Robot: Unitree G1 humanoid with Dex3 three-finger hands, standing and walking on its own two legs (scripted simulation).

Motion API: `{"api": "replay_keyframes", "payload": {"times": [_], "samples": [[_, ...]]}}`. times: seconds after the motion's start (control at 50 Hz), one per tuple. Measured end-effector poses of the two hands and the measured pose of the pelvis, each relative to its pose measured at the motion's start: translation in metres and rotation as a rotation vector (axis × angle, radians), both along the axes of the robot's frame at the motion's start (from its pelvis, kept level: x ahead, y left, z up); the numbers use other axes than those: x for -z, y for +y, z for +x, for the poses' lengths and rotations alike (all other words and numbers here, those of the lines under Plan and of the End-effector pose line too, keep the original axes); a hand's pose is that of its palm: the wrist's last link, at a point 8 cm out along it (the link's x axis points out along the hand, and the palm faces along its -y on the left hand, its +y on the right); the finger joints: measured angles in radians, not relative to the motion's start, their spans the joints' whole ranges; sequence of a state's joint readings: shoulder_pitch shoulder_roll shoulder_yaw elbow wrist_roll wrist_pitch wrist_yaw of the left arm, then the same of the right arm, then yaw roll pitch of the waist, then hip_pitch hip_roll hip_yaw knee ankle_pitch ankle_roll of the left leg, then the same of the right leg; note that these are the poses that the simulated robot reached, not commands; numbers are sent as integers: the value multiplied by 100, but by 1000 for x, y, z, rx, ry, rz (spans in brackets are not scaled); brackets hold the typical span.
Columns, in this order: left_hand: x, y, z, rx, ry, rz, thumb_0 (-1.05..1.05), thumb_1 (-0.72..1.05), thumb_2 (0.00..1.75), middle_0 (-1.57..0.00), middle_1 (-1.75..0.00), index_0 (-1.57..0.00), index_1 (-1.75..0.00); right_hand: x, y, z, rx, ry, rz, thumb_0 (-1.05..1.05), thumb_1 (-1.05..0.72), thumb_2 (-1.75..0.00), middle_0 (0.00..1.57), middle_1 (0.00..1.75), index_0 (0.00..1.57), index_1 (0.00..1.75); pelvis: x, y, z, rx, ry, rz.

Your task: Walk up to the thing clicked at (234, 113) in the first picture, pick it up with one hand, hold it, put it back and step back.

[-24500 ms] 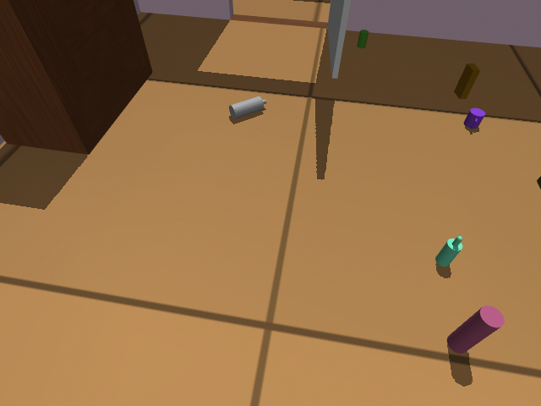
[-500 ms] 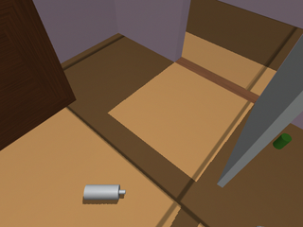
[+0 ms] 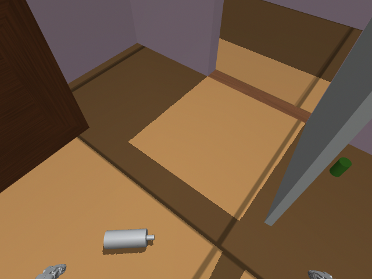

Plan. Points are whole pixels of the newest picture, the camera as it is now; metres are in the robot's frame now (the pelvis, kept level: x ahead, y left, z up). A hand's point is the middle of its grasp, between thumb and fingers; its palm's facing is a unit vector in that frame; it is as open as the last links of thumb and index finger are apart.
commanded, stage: walk up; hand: left
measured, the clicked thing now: (130, 238) +0.39 +0.28 -0.73
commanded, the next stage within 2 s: stand in 1.90 s
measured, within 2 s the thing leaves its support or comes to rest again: neither
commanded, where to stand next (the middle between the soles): +0.02 +0.00 m, yaw +1 degrees
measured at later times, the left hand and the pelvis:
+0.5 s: hand out of the picture +0.02 +0.29 -0.17, palm faces -0.13 -0.94 -0.31, open 7.4 cm; pelvis -0.06 +0.01 +0.00, yaw -5 degrees
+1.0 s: hand out of the picture +0.07 +0.28 -0.13, palm faces -0.02 -0.86 -0.51, open 7.4 cm; pelvis -0.03 -0.01 -0.02, yaw -1 degrees
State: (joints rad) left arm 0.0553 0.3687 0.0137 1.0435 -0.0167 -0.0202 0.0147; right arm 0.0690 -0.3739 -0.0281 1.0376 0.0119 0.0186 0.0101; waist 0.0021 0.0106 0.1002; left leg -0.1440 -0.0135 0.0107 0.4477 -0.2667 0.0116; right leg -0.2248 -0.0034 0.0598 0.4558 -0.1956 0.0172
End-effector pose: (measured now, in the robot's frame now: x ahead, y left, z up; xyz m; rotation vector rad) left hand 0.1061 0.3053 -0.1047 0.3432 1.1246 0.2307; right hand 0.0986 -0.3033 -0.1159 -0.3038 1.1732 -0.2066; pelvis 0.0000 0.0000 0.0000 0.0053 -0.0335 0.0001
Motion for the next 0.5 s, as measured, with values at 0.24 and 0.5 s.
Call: {"api": "replay_keyframes", "payload": {"times": [0.24,0.5], "samples": [[25,45,-27,73,12,47,1,90,90,-21,-30,-20,-30,8,11,-77,7,34,-86,1,-91,-89,20,30,20,30,24,33,-60,6,-5,28],[25,29,-88,92,158,-64,1,90,90,-20,-30,-20,-30,-39,-19,-196,144,108,-160,1,-90,-89,20,30,21,30,3,10,-58,87,-26,-9]]}}
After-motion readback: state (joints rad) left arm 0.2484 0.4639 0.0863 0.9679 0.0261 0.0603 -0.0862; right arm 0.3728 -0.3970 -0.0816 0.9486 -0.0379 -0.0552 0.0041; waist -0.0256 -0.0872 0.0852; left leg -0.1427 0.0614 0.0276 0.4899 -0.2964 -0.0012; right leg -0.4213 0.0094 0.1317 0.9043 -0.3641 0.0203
